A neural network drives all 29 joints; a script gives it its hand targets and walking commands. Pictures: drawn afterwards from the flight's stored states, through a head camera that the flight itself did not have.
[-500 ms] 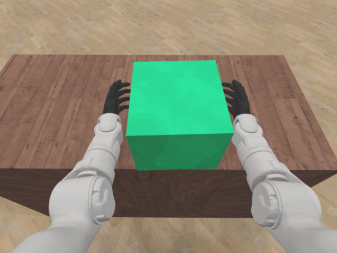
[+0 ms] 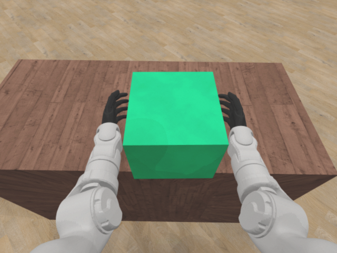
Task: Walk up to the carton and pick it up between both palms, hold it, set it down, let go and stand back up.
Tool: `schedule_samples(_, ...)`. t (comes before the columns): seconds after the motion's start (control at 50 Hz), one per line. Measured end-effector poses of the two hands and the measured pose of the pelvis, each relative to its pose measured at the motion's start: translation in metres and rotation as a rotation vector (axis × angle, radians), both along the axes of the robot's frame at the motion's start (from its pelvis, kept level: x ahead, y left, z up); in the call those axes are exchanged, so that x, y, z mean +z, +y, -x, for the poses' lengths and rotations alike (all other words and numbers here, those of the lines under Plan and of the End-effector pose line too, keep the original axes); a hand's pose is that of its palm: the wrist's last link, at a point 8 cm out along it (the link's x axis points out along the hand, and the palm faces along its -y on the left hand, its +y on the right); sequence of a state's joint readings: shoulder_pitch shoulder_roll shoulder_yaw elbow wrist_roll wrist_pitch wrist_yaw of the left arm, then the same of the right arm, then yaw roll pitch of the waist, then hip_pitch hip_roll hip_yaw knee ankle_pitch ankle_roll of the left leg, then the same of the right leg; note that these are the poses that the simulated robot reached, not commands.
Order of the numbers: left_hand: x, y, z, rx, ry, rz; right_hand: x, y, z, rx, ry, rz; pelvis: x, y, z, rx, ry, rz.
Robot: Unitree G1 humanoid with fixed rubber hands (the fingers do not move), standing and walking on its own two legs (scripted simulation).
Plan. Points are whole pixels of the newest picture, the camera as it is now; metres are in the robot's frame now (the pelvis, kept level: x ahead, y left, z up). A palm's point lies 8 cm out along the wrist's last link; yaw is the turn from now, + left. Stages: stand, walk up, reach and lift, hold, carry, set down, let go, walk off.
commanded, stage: reach and lift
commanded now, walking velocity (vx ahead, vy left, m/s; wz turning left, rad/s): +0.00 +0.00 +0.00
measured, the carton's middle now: (173, 125) +0.45 +0.03 +0.01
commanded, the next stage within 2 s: none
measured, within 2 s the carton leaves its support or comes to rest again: leaves its support in 0.84 s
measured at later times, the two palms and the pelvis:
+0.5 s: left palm (106, 122) +0.41 +0.19 +0.06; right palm (232, 125) +0.42 -0.12 +0.06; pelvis +0.00 +0.01 +0.00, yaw +1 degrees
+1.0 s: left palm (109, 124) +0.40 +0.18 +0.07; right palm (238, 129) +0.41 -0.13 +0.06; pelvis +0.00 -0.01 +0.00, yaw +2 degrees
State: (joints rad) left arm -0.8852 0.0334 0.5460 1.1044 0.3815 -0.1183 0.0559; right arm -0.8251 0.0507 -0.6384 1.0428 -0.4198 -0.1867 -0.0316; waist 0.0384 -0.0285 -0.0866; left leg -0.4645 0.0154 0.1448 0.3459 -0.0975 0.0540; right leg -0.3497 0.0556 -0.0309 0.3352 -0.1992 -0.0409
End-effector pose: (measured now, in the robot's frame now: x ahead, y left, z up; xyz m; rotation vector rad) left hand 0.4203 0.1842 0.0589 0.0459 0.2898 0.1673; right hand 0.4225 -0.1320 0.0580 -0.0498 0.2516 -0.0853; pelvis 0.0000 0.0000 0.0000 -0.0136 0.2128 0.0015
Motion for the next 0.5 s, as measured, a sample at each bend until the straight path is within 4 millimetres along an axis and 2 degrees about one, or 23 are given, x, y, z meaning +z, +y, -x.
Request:
schedule_samples(0.22, 0.004, -0.002, -0.007, 0.008, 0.004, 0.02, 0.001, 0.0, -0.007, -0.009, 0.03, -0.042, -0.006, 0.004, 0.004, 0.001, 0.066, 0.013)
schedule_samples(0.32, 0.006, 0.001, -0.008, -0.007, -0.014, 0.026, -0.001, 0.004, -0.005, -0.016, 0.015, -0.029, -0.005, 0.006, 0.005, 0.013, 0.063, 0.013)
schedule_samples(0.5, 0.003, 0.009, 0.005, -0.01, -0.036, 0.011, 0.001, 0.011, 0.005, 0.008, -0.021, 0.009, 0.0, 0.008, 0.001, 0.026, -0.007, 0.005)
